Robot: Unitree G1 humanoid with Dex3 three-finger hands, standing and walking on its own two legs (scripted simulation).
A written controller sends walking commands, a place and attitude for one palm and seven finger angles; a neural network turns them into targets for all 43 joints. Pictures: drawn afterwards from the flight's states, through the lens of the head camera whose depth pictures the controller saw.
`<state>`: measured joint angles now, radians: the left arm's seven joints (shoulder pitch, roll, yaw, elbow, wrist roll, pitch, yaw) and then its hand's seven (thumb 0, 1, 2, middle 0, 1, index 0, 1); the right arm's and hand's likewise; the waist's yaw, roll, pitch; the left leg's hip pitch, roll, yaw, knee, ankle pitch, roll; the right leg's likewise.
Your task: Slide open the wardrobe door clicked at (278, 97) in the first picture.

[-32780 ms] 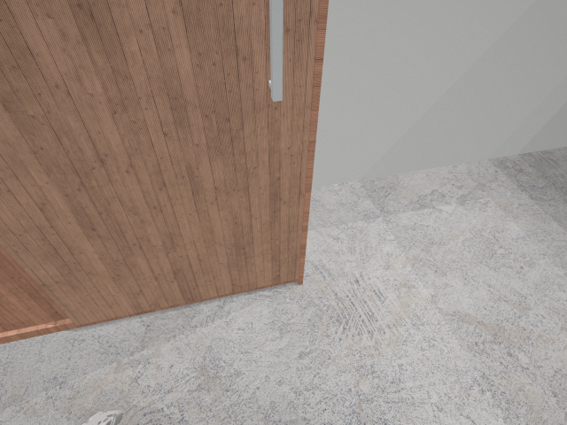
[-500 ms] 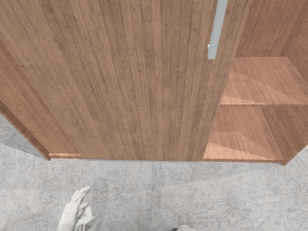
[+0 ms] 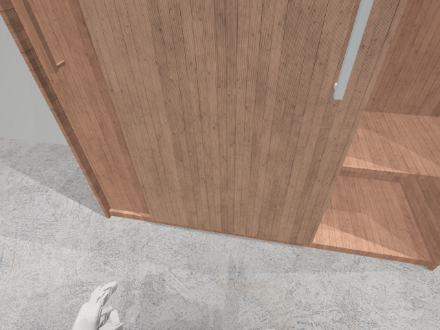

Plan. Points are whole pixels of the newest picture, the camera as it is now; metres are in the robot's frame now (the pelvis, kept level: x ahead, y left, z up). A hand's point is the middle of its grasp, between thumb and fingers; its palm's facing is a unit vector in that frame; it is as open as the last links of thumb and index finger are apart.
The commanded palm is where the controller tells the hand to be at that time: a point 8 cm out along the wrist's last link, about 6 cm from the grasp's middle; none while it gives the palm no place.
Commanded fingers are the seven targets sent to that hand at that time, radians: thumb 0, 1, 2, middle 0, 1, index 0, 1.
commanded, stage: stop stepping back and stand still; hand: right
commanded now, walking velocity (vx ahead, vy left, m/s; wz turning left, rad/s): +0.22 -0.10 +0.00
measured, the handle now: (352, 42) +0.71 -0.29 +0.25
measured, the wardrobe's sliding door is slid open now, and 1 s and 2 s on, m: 0.55 0.55 0.55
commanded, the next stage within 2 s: let the arm hang, fingers relaxed in 1.10 s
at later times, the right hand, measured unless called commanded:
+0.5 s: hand out of the picture +0.13 -0.30 +0.17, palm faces +0.50 +0.73 -0.47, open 7.4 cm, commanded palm +0.09 -0.32 +0.18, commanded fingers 0.00 -0.90 -0.90 0.20 0.30 0.20 0.30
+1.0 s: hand out of the picture +0.16 -0.34 +0.15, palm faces +0.47 +0.75 -0.47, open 7.4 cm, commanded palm +0.10 -0.36 +0.18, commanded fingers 0.00 -0.90 -0.90 0.20 0.30 0.20 0.30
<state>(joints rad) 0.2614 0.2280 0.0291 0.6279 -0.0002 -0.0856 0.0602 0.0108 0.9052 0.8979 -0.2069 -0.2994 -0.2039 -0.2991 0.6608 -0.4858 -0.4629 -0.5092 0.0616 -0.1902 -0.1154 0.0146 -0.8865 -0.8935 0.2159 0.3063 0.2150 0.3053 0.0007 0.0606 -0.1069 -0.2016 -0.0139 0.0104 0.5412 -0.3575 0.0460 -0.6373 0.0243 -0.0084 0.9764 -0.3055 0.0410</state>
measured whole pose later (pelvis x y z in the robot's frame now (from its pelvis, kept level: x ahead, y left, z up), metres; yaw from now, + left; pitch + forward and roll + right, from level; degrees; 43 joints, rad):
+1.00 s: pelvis -0.03 -0.05 +0.00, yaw -2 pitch +0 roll +1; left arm 0.21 0.17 -0.02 0.63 0.00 -0.12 0.05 0.01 0.90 0.90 -0.21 -0.30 -0.21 -0.30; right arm 0.55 -0.40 -0.42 -0.42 0.03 -0.19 -0.16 0.01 -0.89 -0.89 0.21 0.31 0.21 0.30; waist 0.00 -0.01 0.00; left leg -0.23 0.00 0.05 0.51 -0.29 0.00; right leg -0.30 -0.05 -0.10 0.57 -0.27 -0.02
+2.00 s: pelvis -0.05 -0.06 +0.01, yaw -4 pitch -1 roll +1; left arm 0.15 0.30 0.01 1.10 0.02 0.01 0.00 0.01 0.91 0.90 -0.21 -0.30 -0.20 -0.30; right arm 0.15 -0.35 -0.02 1.11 -0.02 0.00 0.00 0.01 -0.91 -0.89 0.20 0.30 0.20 0.30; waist 0.00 -0.03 0.03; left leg -0.16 0.03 0.07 0.39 -0.21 -0.01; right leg -0.23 -0.01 -0.09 0.40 -0.16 -0.04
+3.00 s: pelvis +0.00 -0.04 +0.02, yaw -4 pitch -1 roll +0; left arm 0.08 0.33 0.00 1.13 0.02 0.00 0.00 0.01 0.91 0.90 -0.21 -0.30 -0.21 -0.30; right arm 0.11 -0.33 0.00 1.12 -0.01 -0.02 -0.01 0.01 -0.91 -0.89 0.20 0.30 0.20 0.30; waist 0.00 0.00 0.04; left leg -0.04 0.00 0.08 0.28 -0.22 0.02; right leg -0.11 -0.03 -0.09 0.30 -0.17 0.01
